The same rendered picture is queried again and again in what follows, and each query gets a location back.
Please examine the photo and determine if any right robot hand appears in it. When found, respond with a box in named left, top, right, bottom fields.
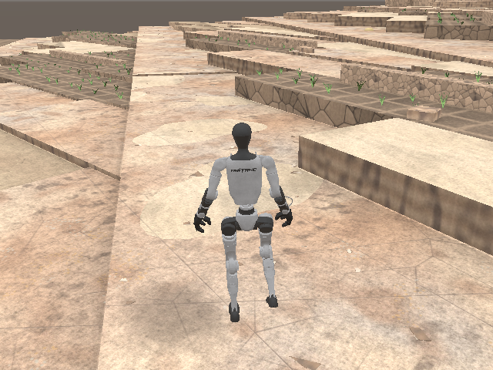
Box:
left=275, top=209, right=293, bottom=227

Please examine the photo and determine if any right robot shin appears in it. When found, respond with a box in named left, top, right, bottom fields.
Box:
left=262, top=245, right=275, bottom=298

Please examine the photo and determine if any left robot hand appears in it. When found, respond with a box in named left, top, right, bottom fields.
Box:
left=193, top=214, right=211, bottom=233

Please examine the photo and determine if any robot left forearm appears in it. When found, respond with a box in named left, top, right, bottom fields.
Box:
left=196, top=188, right=213, bottom=218

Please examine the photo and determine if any robot right upper arm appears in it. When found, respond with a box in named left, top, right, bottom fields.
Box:
left=260, top=155, right=282, bottom=198

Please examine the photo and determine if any robot right thigh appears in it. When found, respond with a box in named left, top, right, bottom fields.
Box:
left=257, top=213, right=273, bottom=259

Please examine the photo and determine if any robot left upper arm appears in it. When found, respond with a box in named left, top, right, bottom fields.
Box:
left=206, top=157, right=227, bottom=200

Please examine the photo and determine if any robot right forearm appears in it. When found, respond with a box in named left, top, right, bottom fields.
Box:
left=274, top=186, right=290, bottom=214

